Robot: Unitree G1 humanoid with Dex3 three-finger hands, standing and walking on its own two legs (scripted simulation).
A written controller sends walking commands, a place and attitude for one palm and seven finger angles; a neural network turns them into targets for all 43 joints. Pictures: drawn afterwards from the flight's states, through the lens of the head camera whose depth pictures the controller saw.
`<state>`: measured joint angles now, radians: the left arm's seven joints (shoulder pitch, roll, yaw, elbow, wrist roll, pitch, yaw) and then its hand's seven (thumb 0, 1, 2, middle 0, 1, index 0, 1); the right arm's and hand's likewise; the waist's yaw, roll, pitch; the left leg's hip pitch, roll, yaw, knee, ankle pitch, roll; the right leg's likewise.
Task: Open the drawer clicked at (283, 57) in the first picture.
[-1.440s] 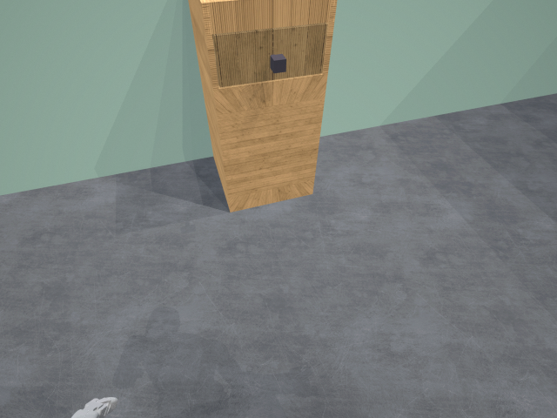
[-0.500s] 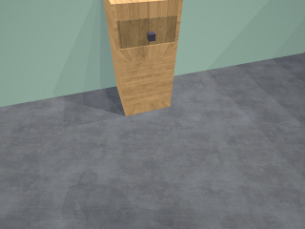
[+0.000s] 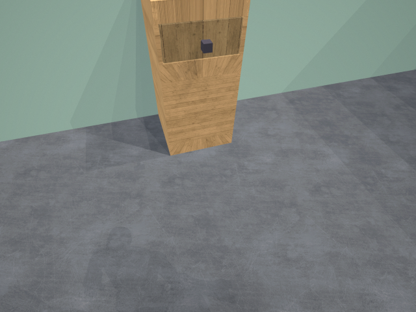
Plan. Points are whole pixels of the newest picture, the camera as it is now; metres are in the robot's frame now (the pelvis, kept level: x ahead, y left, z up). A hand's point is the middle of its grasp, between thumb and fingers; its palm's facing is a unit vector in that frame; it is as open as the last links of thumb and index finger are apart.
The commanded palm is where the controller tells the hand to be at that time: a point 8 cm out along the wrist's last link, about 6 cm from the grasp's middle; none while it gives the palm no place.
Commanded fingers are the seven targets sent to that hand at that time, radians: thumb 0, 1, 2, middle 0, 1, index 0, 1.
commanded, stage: walk to a spot facing it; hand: left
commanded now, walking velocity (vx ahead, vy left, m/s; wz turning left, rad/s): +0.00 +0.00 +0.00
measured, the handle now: (205, 44) +1.21 +0.09 -0.04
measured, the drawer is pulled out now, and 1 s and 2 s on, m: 0.00 0.00 0.00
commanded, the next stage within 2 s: none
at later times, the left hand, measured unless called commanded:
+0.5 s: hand out of the picture +0.06 +0.18 -0.18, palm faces -0.15 -0.95 -0.28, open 7.4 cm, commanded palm none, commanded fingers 0.00 0.90 0.90 -0.20 -0.30 -0.20 -0.30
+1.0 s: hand out of the picture +0.12 +0.16 -0.17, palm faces -0.28 -0.94 -0.20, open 7.4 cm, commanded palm none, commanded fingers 0.00 0.90 0.90 -0.20 -0.30 -0.20 -0.30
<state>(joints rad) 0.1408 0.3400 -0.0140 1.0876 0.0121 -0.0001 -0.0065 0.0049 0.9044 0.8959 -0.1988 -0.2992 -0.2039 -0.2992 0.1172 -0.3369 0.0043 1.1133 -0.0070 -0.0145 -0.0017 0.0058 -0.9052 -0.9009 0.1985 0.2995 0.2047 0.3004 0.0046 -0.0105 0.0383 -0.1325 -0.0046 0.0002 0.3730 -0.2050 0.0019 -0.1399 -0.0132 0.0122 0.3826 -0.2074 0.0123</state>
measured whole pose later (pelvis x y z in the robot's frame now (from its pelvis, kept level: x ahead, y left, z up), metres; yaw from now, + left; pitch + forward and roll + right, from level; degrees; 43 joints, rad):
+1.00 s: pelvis +0.10 -0.03 +0.00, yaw -24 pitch +2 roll -1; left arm 0.45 0.17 0.04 1.01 0.03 -0.03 0.00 0.00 0.90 0.90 -0.20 -0.30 -0.20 -0.30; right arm 0.13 -0.22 -0.05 0.93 -0.02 0.00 0.01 0.01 -0.91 -0.90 0.19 0.30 0.20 0.30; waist 0.08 0.01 -0.01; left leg -0.51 0.06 0.02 0.82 -0.29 -0.07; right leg -0.08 0.09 0.21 0.35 -0.29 -0.04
